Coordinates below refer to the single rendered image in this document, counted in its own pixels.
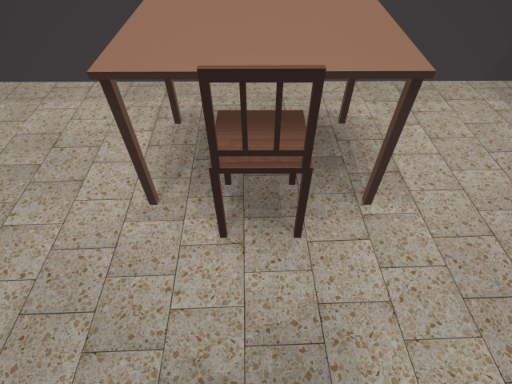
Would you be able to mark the table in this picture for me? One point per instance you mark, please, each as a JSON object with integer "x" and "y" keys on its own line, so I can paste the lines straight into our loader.
{"x": 169, "y": 39}

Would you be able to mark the chair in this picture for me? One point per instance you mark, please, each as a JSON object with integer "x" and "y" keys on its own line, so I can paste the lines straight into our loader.
{"x": 261, "y": 141}

